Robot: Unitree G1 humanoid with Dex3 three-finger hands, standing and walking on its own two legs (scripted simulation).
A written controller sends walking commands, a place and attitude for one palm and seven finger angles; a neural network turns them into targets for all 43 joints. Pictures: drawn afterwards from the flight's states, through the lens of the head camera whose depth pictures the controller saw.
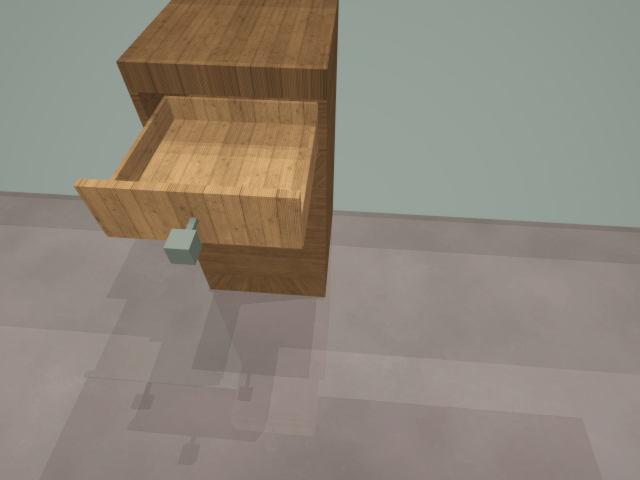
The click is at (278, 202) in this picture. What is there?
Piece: drawer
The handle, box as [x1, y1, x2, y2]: [163, 217, 201, 264]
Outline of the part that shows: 196,217 190,217 185,229 171,229 163,247 171,263 195,264 201,247 201,243 195,229 198,221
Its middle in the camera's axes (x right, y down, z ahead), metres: -0.24 +0.00 +0.68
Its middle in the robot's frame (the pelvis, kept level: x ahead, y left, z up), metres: +0.49 +0.26 -0.04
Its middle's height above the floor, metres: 0.74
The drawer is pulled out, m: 0.30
